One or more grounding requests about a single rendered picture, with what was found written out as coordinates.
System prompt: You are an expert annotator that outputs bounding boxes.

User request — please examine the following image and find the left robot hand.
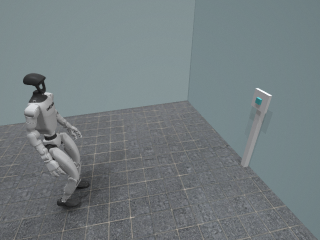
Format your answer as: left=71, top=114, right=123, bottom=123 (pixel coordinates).
left=67, top=126, right=82, bottom=140

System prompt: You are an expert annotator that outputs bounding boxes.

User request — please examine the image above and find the robot right forearm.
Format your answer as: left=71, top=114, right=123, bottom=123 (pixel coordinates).
left=27, top=133, right=53, bottom=163

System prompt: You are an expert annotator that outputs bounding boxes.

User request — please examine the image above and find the robot left forearm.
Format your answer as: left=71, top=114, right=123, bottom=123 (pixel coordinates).
left=56, top=112, right=71, bottom=130

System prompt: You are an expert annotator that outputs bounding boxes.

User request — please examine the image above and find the right robot upper arm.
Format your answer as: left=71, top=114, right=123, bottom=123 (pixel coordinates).
left=24, top=104, right=40, bottom=139

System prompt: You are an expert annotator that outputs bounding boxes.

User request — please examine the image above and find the robot right foot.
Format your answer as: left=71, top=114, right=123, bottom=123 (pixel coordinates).
left=57, top=198, right=80, bottom=207

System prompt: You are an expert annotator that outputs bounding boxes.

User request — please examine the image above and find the panel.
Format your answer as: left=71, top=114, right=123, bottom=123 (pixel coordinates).
left=241, top=88, right=272, bottom=167

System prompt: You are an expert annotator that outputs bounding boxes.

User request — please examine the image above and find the button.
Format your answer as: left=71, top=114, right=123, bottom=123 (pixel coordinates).
left=255, top=97, right=262, bottom=105

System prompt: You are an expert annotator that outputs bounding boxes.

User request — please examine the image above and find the left robot upper arm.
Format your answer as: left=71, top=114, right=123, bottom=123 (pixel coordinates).
left=42, top=92, right=58, bottom=115

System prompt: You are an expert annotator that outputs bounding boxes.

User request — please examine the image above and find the humanoid robot head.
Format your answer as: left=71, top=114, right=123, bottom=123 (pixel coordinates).
left=23, top=73, right=48, bottom=103

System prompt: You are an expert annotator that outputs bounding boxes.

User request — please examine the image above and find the right robot hand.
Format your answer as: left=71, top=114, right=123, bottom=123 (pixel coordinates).
left=46, top=159, right=66, bottom=178

